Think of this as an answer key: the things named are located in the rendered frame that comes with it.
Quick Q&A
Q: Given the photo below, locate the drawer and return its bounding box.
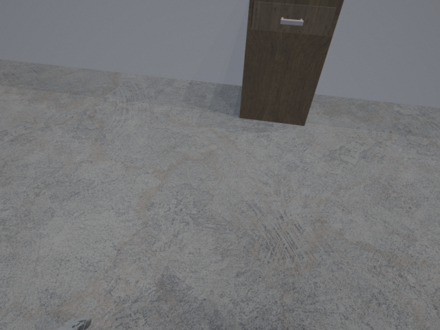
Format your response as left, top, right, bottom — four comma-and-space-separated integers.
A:
252, 1, 336, 35

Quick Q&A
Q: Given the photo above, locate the handle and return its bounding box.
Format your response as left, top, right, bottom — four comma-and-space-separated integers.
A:
280, 17, 304, 26

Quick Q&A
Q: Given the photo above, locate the cabinet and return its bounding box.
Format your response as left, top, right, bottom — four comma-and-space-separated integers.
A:
239, 0, 344, 126

